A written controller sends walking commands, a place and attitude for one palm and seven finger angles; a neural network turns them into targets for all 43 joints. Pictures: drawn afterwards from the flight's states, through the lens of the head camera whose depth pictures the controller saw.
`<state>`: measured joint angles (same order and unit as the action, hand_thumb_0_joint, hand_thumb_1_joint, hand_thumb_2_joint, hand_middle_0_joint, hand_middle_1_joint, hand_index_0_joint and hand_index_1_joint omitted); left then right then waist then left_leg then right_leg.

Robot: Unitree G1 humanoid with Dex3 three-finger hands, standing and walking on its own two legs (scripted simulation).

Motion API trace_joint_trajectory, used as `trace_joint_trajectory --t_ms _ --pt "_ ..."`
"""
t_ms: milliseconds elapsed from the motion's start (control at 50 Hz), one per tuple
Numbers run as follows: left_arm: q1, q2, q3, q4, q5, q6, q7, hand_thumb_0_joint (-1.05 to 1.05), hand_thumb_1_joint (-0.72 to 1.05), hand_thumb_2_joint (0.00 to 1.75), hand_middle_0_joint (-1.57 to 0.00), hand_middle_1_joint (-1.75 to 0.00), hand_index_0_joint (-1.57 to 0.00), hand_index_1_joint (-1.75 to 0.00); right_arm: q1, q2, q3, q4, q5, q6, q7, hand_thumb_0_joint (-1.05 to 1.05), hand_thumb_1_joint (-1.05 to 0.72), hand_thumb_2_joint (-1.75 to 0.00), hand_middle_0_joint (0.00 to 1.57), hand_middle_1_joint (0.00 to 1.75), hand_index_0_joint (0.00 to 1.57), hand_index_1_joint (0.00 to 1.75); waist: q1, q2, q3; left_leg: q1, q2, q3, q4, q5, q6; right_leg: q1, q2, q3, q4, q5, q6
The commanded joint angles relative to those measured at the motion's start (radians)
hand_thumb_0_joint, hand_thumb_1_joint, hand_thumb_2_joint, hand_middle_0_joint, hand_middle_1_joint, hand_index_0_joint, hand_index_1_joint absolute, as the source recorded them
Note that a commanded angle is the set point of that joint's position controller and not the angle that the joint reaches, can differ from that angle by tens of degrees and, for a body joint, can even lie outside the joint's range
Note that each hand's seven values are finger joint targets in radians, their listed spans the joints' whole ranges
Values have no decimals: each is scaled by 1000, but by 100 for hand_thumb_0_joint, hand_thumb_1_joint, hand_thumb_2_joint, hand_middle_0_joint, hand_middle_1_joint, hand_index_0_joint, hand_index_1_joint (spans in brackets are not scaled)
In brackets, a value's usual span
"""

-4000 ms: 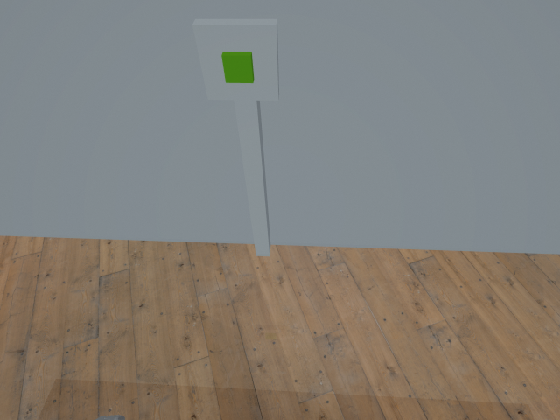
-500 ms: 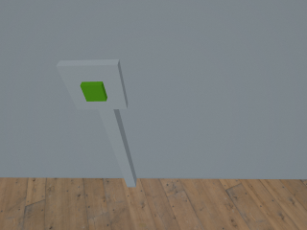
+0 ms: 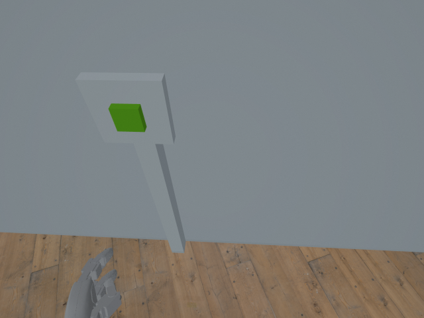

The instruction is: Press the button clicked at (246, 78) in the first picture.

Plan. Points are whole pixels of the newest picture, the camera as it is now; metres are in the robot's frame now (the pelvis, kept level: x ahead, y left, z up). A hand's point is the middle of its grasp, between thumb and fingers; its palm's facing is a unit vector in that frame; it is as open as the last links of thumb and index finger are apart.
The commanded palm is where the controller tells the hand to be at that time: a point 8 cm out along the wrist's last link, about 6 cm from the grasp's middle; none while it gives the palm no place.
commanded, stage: raise the hand and make a fist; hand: left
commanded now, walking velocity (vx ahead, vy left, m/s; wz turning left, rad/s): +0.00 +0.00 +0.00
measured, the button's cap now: (128, 117) +0.51 +0.21 +0.11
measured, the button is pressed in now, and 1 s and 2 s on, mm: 0 0 0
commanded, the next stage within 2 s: aim a knuckle at the button in 1.84 s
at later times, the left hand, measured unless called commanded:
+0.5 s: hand (116, 289) +0.18 +0.18 +0.00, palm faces -0.03 -1.00 -0.05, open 3.8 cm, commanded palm +0.14 +0.24 +0.01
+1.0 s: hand (95, 263) +0.20 +0.20 +0.05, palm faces +0.01 -1.00 -0.06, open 3.1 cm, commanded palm +0.17 +0.26 +0.06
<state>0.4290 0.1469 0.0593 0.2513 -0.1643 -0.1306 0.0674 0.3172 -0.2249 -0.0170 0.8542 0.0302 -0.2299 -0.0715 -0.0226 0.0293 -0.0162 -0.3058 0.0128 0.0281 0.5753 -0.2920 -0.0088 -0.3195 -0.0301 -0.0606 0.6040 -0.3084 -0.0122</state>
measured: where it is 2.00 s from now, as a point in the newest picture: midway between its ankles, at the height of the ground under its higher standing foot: outside the picture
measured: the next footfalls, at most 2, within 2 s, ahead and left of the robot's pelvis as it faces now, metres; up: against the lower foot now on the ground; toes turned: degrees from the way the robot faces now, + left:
none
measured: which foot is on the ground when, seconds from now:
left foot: down 0.00-1.00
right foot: down 0.00-1.00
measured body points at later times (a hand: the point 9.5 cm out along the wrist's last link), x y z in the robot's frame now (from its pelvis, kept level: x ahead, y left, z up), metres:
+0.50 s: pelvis -0.02 +0.00 -0.07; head +0.03 +0.00 +0.38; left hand +0.17 +0.23 +0.01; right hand +0.19 -0.20 -0.14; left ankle +0.00 +0.13 -0.73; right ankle +0.01 -0.11 -0.73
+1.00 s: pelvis +0.00 +0.01 -0.03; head +0.02 +0.01 +0.42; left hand +0.20 +0.26 +0.06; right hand +0.18 -0.23 -0.09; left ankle +0.00 +0.13 -0.73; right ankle +0.01 -0.11 -0.73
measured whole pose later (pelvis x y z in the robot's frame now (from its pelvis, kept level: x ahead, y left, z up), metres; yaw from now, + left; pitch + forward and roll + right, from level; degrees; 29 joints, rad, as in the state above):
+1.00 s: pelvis +0.00 +0.01 -0.03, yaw +0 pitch +7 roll -2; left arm 0.45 0.25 0.18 -0.17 -0.29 -0.26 -0.24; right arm 0.25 -0.25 0.01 0.53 0.05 -0.24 -0.06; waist 0.00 0.03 -0.10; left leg -0.58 0.03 0.00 0.90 -0.44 0.00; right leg -0.55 -0.02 -0.08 0.86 -0.42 0.00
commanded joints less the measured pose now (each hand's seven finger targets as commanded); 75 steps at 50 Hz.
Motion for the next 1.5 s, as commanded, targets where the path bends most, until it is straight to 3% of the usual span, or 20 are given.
trace_joint_trajectory --t_ms 0,20,60,80,120,160,200,240,280,320,360,480,580,620,680,740,800,820,1420,1480 --pt "137 17 71 -62 -57 -298 -154 0 90 90 -45 -57 -45 -57 -175 -128 -66 -286 -20 -116 27 0 -90 -90 20 30 20 30 52 -226 -34 -230 -31 -9 114 -34 3 -240 16 -17 43 -145 5" --pt "168 15 81 -47 -74 -375 -216 0 90 90 -47 -60 -47 -60 -186 -129 -74 -315 -22 -115 41 0 -90 -90 20 30 20 30 67 -259 -47 -301 -35 -4 172 -38 0 -259 17 -1 98 -137 1" --pt "164 64 108 -77 -93 -515 -350 0 90 90 -53 -66 -53 -66 -202 -138 -87 -371 -20 -111 68 0 -90 -90 20 30 20 30 70 -193 -102 -394 -46 6 281 -32 -3 -271 4 48 185 -77 -8" --pt "170 111 143 -66 -93 -542 -406 0 90 90 -56 -69 -56 -69 -189 -142 -95 -395 -14 -104 80 0 -90 -90 20 30 20 30 78 -149 -130 -416 -49 7 322 -17 -2 -264 -4 83 214 -53 -18" --pt "143 140 159 -191 -123 -493 -450 0 90 90 -61 -75 -61 -75 -221 -146 -91 -481 -1 -84 73 0 -90 -90 20 30 20 30 92 -104 -229 -431 -57 31 356 -9 15 -233 -14 123 228 -39 -8" --pt "83 156 177 -348 -151 -422 -439 0 90 90 -67 -81 -67 -81 -213 -140 -85 -526 6 -63 57 0 -90 -90 20 30 20 30 82 -30 -284 -401 -54 26 363 4 24 -231 -5 120 231 -34 -2" --pt "30 169 189 -484 -152 -386 -391 0 90 90 -72 -87 -72 -87 -187 -128 -81 -536 1 -40 45 0 -90 -90 20 30 20 30 56 -21 -288 -395 -39 5 383 8 29 -256 5 125 232 -28 5" --pt "-32 153 152 -607 -125 -395 -344 0 90 90 -78 -93 -78 -93 -152 -119 -73 -528 -5 -28 37 0 -90 -90 20 30 20 30 19 23 -268 -360 -21 -17 390 40 35 -299 22 85 258 37 0" --pt "-101 159 113 -673 -107 -413 -331 0 90 90 -83 -99 -83 -99 -130 -123 -58 -517 -16 -20 28 0 -90 -90 20 30 20 30 -20 -2 -259 -365 -8 -37 416 55 43 -337 36 69 283 69 0" --pt "-81 156 104 -630 -94 -410 -345 0 90 90 -89 -105 -89 -105 -124 -123 -52 -496 -13 -22 22 0 -90 -90 20 30 20 30 -27 26 -246 -370 -3 -46 416 27 41 -367 39 59 276 26 -3" --pt "-55 162 98 -615 -99 -379 -369 0 90 90 -94 -111 -94 -111 -130 -126 -45 -493 -5 -29 19 0 -90 -90 20 30 20 30 -20 62 -255 -358 -3 -51 396 3 39 -363 41 47 263 -10 -5" --pt "79 200 186 -543 -133 -204 -367 0 90 90 -111 -129 -111 -129 -174 -107 -34 -504 10 -20 10 0 -90 -90 20 30 20 30 43 -29 -296 -347 -10 -60 311 25 35 -223 39 29 213 -21 1" --pt "68 198 203 -592 -142 -215 -309 0 90 90 -124 -144 -124 -144 -170 -101 -25 -500 4 -25 9 0 -90 -90 20 30 20 30 45 -82 -245 -334 -5 -65 262 10 31 -214 40 9 190 -51 3" --pt "58 187 180 -619 -136 -240 -304 0 90 90 -130 -150 -130 -150 -150 -107 -25 -497 5 -35 12 0 -90 -90 20 30 20 30 36 -22 -242 -307 -7 -57 252 5 31 -229 37 9 185 -49 2" --pt "42 202 186 -596 -137 -252 -307 0 90 90 -130 -150 -130 -150 -146 -117 -25 -489 8 -44 11 0 -90 -90 20 30 20 30 28 -64 -199 -312 -7 -60 239 -22 30 -228 37 13 160 -91 2" --pt "20 205 177 -622 -135 -251 -319 0 90 90 -130 -150 -130 -150 -131 -125 -23 -489 15 -56 8 0 -90 -90 20 30 20 30 24 18 -205 -273 -9 -53 219 -33 30 -233 33 14 143 -95 1" --pt "7 215 190 -628 -140 -239 -317 0 90 90 -130 -150 -130 -150 -129 -128 -24 -485 17 -64 5 0 -90 -90 20 30 20 30 27 -9 -210 -242 -8 -56 201 -5 31 -202 37 5 137 -51 -1" --pt "1 221 197 -644 -139 -237 -315 0 90 90 -130 -150 -130 -150 -127 -128 -24 -483 18 -67 6 0 -90 -90 20 30 20 30 32 27 -218 -226 -8 -55 193 12 29 -192 36 1 137 -25 -3" --pt "-324 329 309 -562 -188 -12 -394 0 90 90 -130 -150 -130 -150 -157 -145 24 -434 26 -94 -11 0 -90 -90 20 30 20 30 55 21 -185 -5 -11 -50 32 181 30 26 36 -11 -20 225 1" --pt "-279 293 289 -522 -191 7 -400 0 90 90 -130 -150 -130 -150 -162 -145 22 -436 28 -95 -9 0 -90 -90 20 30 20 30 59 -14 -161 -5 -12 -46 22 185 29 32 40 -12 -31 230 1"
